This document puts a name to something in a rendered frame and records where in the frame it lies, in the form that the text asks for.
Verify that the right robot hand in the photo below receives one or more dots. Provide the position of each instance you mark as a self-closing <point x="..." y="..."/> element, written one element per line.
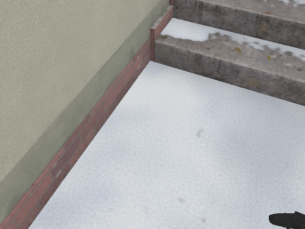
<point x="289" y="220"/>

